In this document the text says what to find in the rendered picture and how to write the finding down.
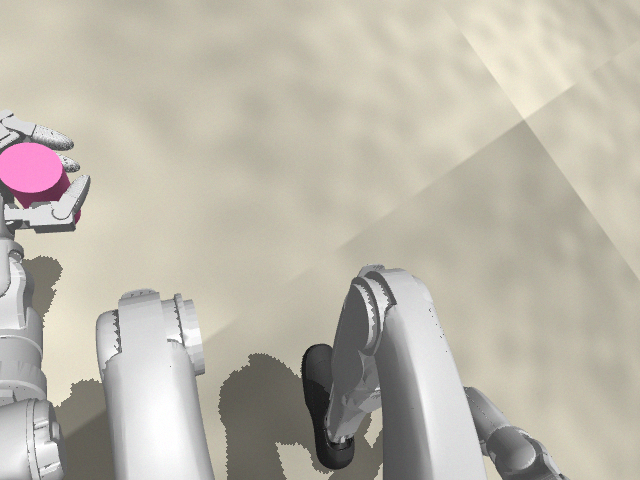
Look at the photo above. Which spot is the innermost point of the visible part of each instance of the right robot hand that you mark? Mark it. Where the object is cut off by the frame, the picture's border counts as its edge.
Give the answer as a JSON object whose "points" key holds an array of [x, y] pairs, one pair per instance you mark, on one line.
{"points": [[486, 416]]}

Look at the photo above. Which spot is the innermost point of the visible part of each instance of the can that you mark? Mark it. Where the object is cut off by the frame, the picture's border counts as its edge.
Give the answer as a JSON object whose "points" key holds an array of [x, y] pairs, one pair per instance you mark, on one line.
{"points": [[34, 173]]}

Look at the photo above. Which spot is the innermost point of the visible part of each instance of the right robot foot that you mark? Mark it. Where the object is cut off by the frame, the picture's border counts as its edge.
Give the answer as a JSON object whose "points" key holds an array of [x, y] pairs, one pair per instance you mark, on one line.
{"points": [[317, 382]]}

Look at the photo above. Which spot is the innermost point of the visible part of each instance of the left robot hand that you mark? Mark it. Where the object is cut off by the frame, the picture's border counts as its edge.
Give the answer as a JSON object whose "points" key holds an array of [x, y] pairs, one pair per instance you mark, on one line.
{"points": [[46, 216]]}

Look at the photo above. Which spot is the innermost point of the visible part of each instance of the right robot arm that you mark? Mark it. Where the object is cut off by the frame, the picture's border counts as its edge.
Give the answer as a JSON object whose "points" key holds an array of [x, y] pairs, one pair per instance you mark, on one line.
{"points": [[517, 456]]}

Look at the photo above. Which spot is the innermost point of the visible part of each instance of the left robot arm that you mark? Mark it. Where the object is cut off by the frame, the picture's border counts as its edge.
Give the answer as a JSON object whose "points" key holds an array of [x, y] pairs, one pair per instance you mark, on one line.
{"points": [[32, 445]]}

